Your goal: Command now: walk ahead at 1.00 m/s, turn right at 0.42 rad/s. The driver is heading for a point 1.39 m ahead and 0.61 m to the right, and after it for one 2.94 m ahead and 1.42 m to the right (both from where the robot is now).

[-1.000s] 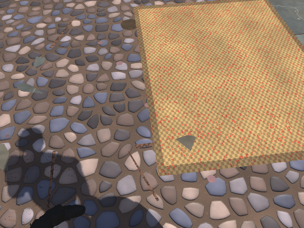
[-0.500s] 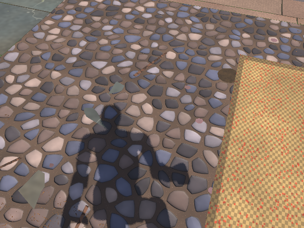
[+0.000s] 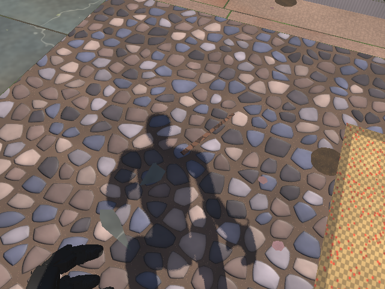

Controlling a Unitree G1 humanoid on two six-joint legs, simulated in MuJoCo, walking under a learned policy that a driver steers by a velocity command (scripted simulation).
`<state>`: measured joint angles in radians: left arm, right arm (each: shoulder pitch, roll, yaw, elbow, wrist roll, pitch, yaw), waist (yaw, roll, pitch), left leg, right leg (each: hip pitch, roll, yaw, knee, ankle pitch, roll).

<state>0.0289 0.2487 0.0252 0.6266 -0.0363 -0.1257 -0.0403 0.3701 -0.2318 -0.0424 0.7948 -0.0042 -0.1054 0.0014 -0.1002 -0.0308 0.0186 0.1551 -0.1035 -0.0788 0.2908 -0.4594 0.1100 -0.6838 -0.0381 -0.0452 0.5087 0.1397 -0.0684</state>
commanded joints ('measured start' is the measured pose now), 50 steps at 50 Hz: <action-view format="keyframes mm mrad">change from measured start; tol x64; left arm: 1 14 159 67 -83 -25 -19 -21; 50 477 252 100 -10 29 82 -2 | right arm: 1 49 -195 -49 -6 -44 16 -13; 50 19 -203 -7 -116 59 -67 13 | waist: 1 108 204 -89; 50 243 -164 -431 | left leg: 1 53 265 33 211 1457 1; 3 -245 224 107 804 1444 -31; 5 -996 -7 -84 1324 -39 -93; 19 -464 53 14 242 645 -153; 27 424 521 -862 36 -409 125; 46 -111 350 303 292 1617 -58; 50 -952 116 -52 1315 -3 -54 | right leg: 1 183 116 -88 75 -138 -71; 5 1266 -240 945 -177 -785 -372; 21 425 37 501 -213 -187 -114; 28 -214 20 208 988 -547 6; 46 368 109 -156 314 -261 -100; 50 1178 -290 878 -215 -780 -362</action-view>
